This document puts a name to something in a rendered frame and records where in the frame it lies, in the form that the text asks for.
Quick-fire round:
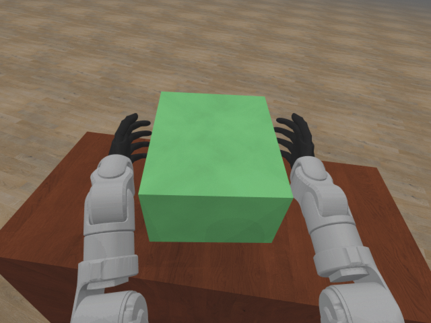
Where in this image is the robot left forearm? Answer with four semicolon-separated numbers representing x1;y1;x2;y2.
70;154;139;323

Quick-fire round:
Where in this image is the left robot hand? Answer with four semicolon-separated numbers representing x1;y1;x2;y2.
108;113;152;163

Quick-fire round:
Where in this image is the robot left upper arm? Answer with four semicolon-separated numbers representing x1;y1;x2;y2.
72;290;149;323

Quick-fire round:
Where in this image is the robot right upper arm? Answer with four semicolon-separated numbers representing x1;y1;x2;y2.
319;282;403;323

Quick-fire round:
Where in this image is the pedestal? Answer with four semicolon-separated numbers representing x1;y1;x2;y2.
0;132;431;323

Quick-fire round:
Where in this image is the carton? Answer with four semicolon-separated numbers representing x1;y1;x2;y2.
138;92;294;243

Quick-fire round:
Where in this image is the right robot hand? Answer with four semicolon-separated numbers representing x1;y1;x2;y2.
274;113;314;169

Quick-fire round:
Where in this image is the robot right forearm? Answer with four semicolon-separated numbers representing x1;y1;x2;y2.
290;156;405;323

